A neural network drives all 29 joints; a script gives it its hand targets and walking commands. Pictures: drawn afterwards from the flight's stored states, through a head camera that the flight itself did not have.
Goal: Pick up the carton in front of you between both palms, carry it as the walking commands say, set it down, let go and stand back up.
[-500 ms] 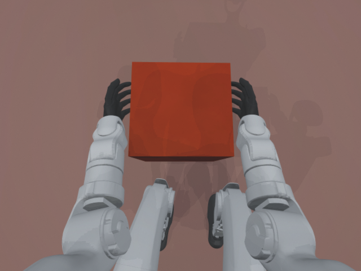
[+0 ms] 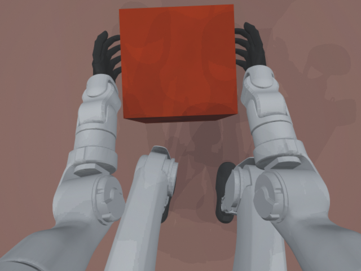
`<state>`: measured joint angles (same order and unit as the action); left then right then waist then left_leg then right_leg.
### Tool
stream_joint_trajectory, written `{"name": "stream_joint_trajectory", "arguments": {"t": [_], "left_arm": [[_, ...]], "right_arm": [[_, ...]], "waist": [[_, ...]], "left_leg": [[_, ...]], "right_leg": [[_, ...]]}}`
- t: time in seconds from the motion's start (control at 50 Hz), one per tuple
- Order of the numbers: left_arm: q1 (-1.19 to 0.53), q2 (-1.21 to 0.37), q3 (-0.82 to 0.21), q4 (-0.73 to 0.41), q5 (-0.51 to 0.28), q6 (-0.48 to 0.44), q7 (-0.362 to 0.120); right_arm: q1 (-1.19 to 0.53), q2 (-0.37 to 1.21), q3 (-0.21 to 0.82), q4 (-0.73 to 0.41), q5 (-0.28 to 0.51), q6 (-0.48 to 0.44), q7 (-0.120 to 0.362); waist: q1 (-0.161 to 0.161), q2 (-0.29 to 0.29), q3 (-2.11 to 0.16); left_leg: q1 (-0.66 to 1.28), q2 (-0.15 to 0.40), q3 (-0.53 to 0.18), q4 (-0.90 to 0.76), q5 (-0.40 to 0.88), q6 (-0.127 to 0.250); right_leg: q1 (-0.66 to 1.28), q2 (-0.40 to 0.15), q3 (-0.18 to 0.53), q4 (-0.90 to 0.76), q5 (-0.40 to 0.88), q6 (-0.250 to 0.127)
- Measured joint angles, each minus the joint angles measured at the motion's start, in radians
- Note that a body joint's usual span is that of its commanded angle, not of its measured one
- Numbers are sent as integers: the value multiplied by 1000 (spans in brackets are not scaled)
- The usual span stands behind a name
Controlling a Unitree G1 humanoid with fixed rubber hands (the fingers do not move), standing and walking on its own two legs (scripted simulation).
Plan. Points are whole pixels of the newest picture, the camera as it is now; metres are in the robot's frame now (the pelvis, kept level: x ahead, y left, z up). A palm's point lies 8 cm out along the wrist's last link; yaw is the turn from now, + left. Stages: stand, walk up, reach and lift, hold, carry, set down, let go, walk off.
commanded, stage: set down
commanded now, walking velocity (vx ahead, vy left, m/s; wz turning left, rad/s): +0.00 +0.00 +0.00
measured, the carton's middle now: (179, 78) +0.48 +0.07 -0.21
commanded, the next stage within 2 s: none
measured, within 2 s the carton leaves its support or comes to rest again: rests again in 0.70 s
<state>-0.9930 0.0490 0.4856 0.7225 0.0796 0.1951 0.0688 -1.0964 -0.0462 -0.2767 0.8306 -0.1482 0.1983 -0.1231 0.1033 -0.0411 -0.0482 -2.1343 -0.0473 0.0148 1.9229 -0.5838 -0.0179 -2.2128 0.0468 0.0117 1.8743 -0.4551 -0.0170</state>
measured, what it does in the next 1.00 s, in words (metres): lowers itself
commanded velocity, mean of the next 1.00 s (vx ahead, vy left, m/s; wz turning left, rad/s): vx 0.00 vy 0.00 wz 0.00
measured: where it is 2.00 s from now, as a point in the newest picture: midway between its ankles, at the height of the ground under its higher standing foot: (192, 203)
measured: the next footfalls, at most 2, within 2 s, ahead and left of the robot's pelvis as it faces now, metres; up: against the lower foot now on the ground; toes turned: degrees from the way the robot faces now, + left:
none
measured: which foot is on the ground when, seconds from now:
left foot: down 0.00-1.00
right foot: down 0.00-1.00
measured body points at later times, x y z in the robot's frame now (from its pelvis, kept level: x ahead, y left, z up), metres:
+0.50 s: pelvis +0.00 +0.01 -0.07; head +0.34 +0.02 +0.22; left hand +0.49 +0.23 -0.22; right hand +0.55 -0.07 -0.23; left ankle +0.09 +0.12 -0.41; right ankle +0.12 -0.11 -0.41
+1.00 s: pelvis -0.02 +0.00 -0.09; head +0.32 +0.01 +0.20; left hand +0.48 +0.23 -0.24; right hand +0.54 -0.07 -0.24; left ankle +0.09 +0.12 -0.41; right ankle +0.12 -0.11 -0.41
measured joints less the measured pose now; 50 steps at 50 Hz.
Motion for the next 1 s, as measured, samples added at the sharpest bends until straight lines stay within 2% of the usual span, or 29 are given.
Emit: {"name": "stream_joint_trajectory", "arguments": {"t": [0.28,0.4,0.46,0.6,0.72,0.88,1.0], "left_arm": [[-144,68,-40,48,-60,8,29],[-151,83,-97,29,-115,9,80],[-146,84,-108,45,-120,7,83],[-162,84,-122,125,-103,-5,67],[-191,97,-134,161,-121,-41,60],[-242,117,-118,223,-115,-60,35],[-285,137,-89,264,-80,-48,3]], "right_arm": [[-216,-114,110,136,93,-5,-14],[-253,-142,150,164,153,-21,-15],[-240,-140,142,179,157,-29,-14],[-230,-152,124,237,135,-45,0],[-274,-174,139,272,163,-69,2],[-333,-180,103,332,134,-83,9],[-372,-187,88,370,114,-87,32]], "waist": [[-2,1,177],[-7,-4,212],[-9,-2,199],[-9,9,179],[-8,9,233],[-7,12,305],[-3,11,333]], "left_leg": [[-138,-4,12,177,-3,3],[-151,-10,15,229,-20,8],[-153,-14,18,241,-28,13],[-166,-21,27,242,-21,23],[-163,-21,31,253,-1,20],[-133,-19,34,273,14,8],[-119,-21,26,280,11,-5]], "right_leg": [[-140,-1,0,168,8,7],[-151,-6,1,219,-10,12],[-150,-9,3,231,-22,17],[-156,-11,15,234,-23,29],[-155,-8,19,247,-3,28],[-135,-4,19,274,17,16],[-127,-5,10,283,19,2]]}}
